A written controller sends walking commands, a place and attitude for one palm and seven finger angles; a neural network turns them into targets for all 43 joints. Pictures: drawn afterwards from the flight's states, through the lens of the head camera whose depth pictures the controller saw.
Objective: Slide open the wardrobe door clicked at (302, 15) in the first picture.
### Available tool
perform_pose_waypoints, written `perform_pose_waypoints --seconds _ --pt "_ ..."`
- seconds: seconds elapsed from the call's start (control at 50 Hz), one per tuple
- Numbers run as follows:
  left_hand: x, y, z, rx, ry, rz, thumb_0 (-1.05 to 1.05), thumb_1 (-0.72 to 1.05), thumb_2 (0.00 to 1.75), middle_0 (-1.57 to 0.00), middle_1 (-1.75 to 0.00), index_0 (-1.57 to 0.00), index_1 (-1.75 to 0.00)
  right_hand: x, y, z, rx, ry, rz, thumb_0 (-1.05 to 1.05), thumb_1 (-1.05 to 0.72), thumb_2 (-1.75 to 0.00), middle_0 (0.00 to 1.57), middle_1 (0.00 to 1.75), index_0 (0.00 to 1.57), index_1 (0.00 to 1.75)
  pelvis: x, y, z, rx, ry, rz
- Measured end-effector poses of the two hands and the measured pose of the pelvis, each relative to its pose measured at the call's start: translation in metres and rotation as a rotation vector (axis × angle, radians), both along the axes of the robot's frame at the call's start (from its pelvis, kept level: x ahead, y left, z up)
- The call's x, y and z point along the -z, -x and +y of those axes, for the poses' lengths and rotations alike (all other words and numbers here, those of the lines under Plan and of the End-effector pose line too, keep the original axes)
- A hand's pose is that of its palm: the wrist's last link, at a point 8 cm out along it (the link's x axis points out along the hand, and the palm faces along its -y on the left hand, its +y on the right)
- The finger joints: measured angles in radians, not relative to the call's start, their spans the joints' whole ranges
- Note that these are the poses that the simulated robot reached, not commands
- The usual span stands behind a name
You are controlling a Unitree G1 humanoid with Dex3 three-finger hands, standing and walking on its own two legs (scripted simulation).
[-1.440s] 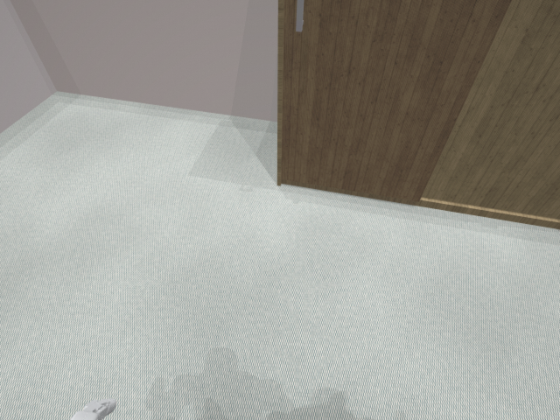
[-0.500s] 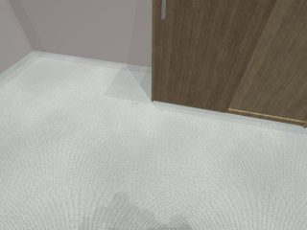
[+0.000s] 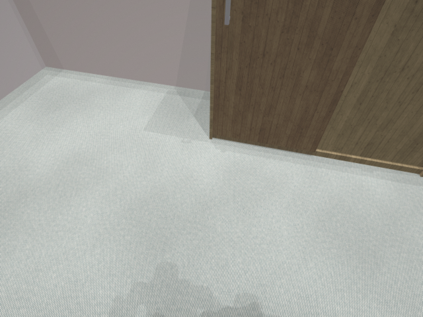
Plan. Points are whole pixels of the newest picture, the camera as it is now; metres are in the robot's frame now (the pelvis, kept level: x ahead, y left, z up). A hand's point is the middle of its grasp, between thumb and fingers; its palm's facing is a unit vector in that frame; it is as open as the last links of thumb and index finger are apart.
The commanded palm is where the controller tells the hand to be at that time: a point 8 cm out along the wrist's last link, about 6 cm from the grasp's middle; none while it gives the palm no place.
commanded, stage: look at it before walking up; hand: left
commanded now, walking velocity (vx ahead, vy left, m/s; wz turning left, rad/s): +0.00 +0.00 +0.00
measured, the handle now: out of the picture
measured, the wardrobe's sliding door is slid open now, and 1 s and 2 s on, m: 0.00 0.00 0.00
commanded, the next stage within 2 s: walk to a spot facing it in 0.10 s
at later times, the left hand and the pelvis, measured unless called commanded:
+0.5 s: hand out of the picture +0.04 +0.22 -0.19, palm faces +0.03 -0.98 -0.19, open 7.4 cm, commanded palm none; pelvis +0.05 +0.02 -0.01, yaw +0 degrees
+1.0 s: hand (171, 234) +0.36 +0.13 -0.19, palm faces -0.04 -0.98 -0.19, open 7.4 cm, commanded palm none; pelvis +0.24 -0.04 -0.03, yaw -1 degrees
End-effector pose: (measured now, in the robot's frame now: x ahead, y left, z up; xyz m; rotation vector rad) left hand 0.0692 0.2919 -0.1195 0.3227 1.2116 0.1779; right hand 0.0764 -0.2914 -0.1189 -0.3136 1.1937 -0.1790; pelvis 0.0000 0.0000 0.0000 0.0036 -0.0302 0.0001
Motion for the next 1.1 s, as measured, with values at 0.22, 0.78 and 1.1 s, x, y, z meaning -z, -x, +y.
perform_pose_waypoints --seconds 0.22,0.78,1.1 --pt "-0.002 -0.003 0.000 -0.002 -0.006 0.000 0.00 0.90 0.90 -0.21 -0.30 -0.20 -0.30 0.000 -0.007 -0.001 -0.005 -0.001 -0.003 0.01 -0.91 -0.90 0.20 0.30 0.21 0.30 -0.001 -0.004 -0.001 -0.001 0.000 0.000" --pt "0.036 -0.125 -0.057 0.003 0.183 0.102 0.01 0.91 0.90 -0.20 -0.30 -0.20 -0.29 0.009 0.092 0.117 0.292 -0.191 0.484 0.01 -0.91 -0.90 0.20 0.30 0.20 0.29 0.009 -0.143 0.008 0.033 0.002 0.025" --pt "0.025 -0.278 -0.110 -0.044 0.122 -0.083 -0.02 0.94 0.90 -0.20 -0.30 -0.20 -0.30 0.041 -0.175 0.018 0.179 -0.171 0.157 0.01 -0.92 -0.90 0.20 0.30 0.20 0.29 0.014 -0.276 -0.052 -0.004 0.010 -0.013"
